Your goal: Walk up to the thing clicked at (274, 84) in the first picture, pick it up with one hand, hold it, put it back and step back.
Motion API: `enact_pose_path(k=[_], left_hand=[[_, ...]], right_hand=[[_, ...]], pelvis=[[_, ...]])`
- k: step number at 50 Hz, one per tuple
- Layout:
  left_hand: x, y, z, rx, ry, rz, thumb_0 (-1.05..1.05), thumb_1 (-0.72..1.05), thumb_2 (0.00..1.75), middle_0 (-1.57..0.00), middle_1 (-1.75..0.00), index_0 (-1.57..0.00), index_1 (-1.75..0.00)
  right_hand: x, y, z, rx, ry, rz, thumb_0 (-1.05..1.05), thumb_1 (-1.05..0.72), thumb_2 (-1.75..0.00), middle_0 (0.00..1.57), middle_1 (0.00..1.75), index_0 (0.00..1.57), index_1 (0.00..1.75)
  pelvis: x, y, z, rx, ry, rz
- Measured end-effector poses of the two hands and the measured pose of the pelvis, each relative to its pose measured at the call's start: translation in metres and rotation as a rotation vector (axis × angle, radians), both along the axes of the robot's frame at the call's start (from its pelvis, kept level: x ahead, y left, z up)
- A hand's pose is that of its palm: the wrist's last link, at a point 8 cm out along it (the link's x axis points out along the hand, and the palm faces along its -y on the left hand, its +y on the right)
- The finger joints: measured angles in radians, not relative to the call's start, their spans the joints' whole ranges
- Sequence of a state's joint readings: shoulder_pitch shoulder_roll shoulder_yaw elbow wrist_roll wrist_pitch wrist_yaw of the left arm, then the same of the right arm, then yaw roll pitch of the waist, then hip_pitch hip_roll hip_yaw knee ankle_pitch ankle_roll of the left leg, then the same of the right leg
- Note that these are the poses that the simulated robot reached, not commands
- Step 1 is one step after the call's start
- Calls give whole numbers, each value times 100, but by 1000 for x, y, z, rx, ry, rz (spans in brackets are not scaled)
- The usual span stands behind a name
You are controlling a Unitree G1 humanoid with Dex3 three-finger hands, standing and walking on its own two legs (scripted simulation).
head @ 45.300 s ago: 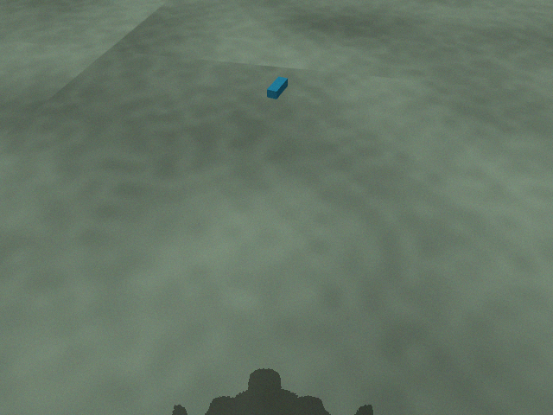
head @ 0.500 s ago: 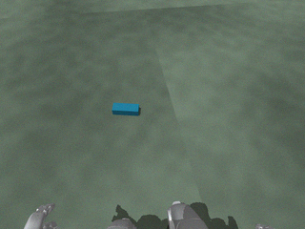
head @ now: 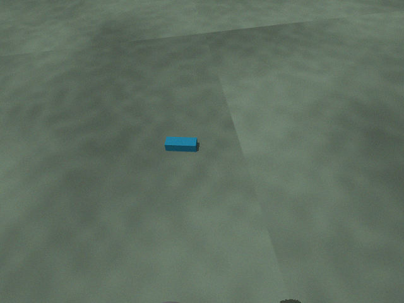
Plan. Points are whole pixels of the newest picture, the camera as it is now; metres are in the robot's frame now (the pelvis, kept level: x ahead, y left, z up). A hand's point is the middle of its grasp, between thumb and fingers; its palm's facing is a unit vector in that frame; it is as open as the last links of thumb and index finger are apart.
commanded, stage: step back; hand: left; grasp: from above
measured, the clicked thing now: (181, 144) +1.12 +0.22 -0.73
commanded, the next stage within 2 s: stand in 0.90 s
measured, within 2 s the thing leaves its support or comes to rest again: neither
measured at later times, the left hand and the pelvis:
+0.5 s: hand out of the picture +0.03 +0.28 -0.14, palm faces +0.06 -0.92 -0.38, open 7.4 cm; pelvis +0.00 +0.01 +0.01, yaw +2 degrees
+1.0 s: hand (81, 302) +0.15 +0.29 -0.13, palm faces +0.00 -0.93 -0.36, open 7.4 cm; pelvis +0.04 +0.03 +0.02, yaw -1 degrees
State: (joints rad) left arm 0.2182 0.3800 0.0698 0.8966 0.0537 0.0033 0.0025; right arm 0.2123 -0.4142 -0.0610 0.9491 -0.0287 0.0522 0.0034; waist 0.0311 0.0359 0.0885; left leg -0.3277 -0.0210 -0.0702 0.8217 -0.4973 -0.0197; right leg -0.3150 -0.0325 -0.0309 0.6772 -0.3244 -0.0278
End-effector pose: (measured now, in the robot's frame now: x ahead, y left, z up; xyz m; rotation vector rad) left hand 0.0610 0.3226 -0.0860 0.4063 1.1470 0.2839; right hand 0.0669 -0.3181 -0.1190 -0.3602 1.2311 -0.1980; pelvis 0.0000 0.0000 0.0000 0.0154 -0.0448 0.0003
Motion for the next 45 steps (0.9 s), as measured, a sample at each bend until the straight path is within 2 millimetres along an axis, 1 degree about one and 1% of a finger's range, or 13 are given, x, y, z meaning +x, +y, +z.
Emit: enact_pose_path(k=[3,5,7,9,13,18,21,24,28,32,39,42,45], left_hand=[[-12,10,-6,-7,-10,18,0,90,90,-21,-30,-21,-30],[-20,11,-8,-24,7,31,0,90,90,-21,-30,-21,-30],[-26,10,-8,-41,25,34,0,90,90,-21,-30,-21,-30],[-30,7,-9,-52,35,30,0,90,90,-20,-30,-21,-30],[-34,-4,-13,-58,45,25,0,90,90,-20,-30,-21,-30],[-42,-17,-11,-75,31,48,0,90,90,-21,-30,-21,-30],[-45,-16,-8,-81,34,65,0,90,90,-21,-30,-21,-30],[-43,-9,-9,-85,47,76,0,90,90,-21,-30,-21,-30],[-31,8,-20,-87,65,75,0,90,90,-21,-30,-21,-30],[-10,17,-26,-95,80,62,0,90,90,-21,-30,-21,-30],[31,16,-22,-100,41,18,0,90,90,-20,-30,-21,-30],[48,15,-18,-97,21,2,0,90,90,-20,-30,-21,-30],[63,14,-14,-93,-2,-13,0,90,90,-20,-30,-21,-30]], right_hand=[[-20,8,-1,0,28,-1,1,-90,-90,20,30,21,30],[-30,14,2,11,24,-10,1,-90,-90,20,30,21,30],[-37,18,6,20,14,-16,1,-90,-90,20,30,21,30],[-39,20,9,27,1,-15,1,-90,-90,20,30,21,30],[-33,14,6,40,-23,-21,1,-90,-90,21,30,21,30],[-16,8,8,28,-24,2,1,-90,-90,20,30,21,30],[-4,7,12,16,-22,25,1,-90,-90,20,30,21,30],[7,11,15,5,-11,41,1,-90,-90,20,30,21,30],[22,21,14,-20,-17,45,1,-90,-90,20,30,21,30],[38,39,16,-6,-48,34,1,-90,-90,20,30,21,30],[72,61,18,41,-98,22,1,-90,-90,20,30,21,30],[85,65,19,54,-121,15,1,-90,-90,20,30,21,30],[92,66,20,57,-139,5,1,-90,-90,20,30,21,30]], pelvis=[[-10,5,-2,23,-15,17],[-13,8,0,22,-16,15],[-15,7,4,11,-13,15],[-16,4,6,6,-11,9],[-17,-4,4,-15,-18,-4],[-13,-6,7,-20,-9,12],[-8,-1,10,-24,-5,24],[-1,6,11,-22,0,38],[9,19,5,-10,1,45],[18,26,4,-7,6,21],[34,28,9,-24,10,4],[37,30,11,-22,11,-4],[39,31,12,-19,9,-10]])
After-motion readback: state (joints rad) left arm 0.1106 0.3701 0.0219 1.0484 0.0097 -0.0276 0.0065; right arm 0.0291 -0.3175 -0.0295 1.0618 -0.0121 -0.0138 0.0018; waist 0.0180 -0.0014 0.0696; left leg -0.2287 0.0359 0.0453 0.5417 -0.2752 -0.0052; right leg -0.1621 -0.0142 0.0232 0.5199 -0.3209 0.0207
